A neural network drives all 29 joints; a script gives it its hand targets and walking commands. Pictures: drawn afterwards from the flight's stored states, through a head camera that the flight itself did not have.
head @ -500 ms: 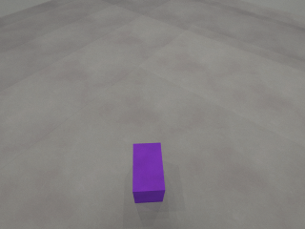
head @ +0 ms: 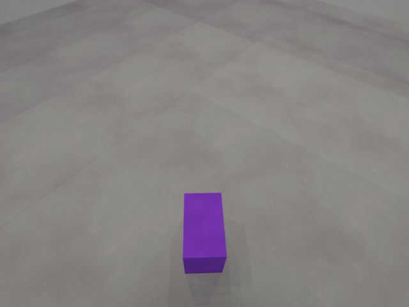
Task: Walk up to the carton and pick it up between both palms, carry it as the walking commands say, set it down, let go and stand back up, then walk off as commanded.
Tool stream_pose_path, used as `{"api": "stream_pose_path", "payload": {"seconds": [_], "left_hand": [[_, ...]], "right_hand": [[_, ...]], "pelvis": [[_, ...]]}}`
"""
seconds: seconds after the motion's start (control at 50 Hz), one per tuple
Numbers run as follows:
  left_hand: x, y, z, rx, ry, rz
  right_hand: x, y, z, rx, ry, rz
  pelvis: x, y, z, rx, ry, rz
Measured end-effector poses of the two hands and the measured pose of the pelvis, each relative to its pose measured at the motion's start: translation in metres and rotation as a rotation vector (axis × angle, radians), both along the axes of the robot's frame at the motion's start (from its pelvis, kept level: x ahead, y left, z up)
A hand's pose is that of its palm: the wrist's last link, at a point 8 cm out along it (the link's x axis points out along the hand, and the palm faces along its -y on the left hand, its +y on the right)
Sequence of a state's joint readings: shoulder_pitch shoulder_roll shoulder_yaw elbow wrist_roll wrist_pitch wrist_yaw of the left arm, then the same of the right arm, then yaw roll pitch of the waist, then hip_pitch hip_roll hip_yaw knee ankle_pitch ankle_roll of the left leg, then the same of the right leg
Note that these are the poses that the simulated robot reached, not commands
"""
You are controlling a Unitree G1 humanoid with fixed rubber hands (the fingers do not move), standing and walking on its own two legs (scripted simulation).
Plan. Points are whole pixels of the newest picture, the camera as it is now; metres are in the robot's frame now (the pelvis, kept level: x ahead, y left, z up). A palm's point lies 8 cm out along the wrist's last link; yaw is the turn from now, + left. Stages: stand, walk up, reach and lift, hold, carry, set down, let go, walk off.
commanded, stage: walk up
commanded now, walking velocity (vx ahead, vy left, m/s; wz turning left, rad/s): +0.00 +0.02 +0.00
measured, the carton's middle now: (203, 233) +0.51 +0.00 -0.66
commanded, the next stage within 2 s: none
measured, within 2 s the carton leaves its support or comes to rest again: neither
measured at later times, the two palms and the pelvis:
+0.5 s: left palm out of the picture -0.02 +0.25 -0.15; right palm out of the picture +0.00 -0.19 -0.14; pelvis +0.00 +0.02 +0.00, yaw +0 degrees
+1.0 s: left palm out of the picture -0.03 +0.20 -0.15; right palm out of the picture +0.00 -0.22 -0.13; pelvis +0.00 -0.01 +0.00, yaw +2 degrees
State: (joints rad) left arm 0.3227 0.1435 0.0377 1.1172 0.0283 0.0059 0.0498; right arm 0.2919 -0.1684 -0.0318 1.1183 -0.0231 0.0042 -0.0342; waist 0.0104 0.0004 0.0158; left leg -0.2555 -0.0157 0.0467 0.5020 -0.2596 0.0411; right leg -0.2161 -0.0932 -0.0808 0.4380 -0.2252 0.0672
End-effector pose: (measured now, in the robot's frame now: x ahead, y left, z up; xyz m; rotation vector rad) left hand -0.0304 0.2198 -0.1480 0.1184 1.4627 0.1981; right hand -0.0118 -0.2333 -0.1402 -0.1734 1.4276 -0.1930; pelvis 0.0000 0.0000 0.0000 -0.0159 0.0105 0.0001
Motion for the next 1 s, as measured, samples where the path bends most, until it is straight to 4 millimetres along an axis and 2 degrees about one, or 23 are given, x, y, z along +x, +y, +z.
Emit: {"api": "stream_pose_path", "payload": {"seconds": [0.08,0.18,0.3,0.4,0.52,0.64,0.76,0.86,1.0], "left_hand": [[0.006,0.01,-0.006,-0.021,0.0,-0.009],[0.022,0.012,-0.007,-0.041,-0.022,-0.028],[0.038,0.009,0.001,-0.022,-0.06,-0.045],[0.029,0.02,0.003,0.017,-0.056,-0.013],[0.012,0.027,-0.005,-0.002,0.007,-0.009],[0.022,0.015,0.0,-0.025,-0.019,-0.014],[0.025,-0.002,0.004,-0.01,-0.045,-0.028],[0.02,-0.01,0.005,-0.008,-0.058,-0.015],[0.002,-0.023,-0.003,-0.059,-0.022,0.006]], "right_hand": [[0.005,0.013,0.005,-0.011,-0.019,-0.007],[0.005,0.03,0.007,0.007,-0.036,-0.028],[0.001,0.039,-0.005,0.048,-0.018,-0.051],[0.005,0.042,-0.012,0.061,-0.014,-0.017],[0.013,0.039,-0.002,0.025,-0.042,-0.005],[0.002,0.029,0.005,0.01,-0.001,-0.003],[-0.002,0.019,-0.006,0.039,-0.008,-0.028],[0.001,0.017,-0.006,0.061,-0.019,-0.014],[0.01,0.012,0.005,0.028,-0.028,0.022]], "pelvis": [[0.003,0.01,0.0,0.002,0.0,-0.004],[0.007,0.015,0.002,0.007,-0.005,-0.009],[0.009,0.018,0.001,0.009,-0.008,-0.017],[0.005,0.023,-0.002,-0.007,-0.006,0.01],[0.004,0.024,-0.003,0.001,0.004,0.006],[0.003,0.017,0.004,0.003,0.016,0.027],[0.001,0.006,0.001,0.016,-0.01,0.003],[0.003,-0.002,0.003,0.007,-0.019,0.021],[0.002,-0.006,0.005,0.001,-0.016,0.029]]}}
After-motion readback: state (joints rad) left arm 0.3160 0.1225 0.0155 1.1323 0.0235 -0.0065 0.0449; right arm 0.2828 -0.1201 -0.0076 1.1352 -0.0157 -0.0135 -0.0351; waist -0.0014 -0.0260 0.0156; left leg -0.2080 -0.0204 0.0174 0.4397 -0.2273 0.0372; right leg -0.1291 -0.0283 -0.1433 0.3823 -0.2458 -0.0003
